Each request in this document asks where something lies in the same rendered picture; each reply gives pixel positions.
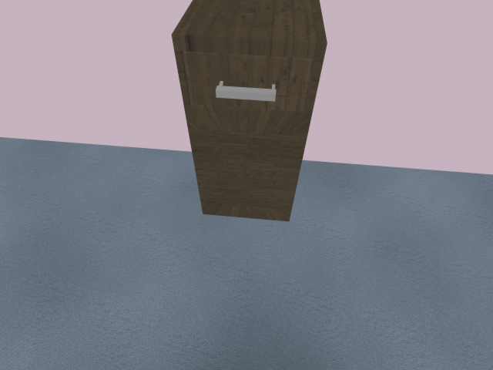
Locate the cabinet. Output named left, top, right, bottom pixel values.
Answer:
left=172, top=0, right=327, bottom=221

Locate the handle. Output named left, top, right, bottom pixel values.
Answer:
left=216, top=81, right=276, bottom=102

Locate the drawer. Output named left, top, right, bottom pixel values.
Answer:
left=183, top=51, right=315, bottom=112

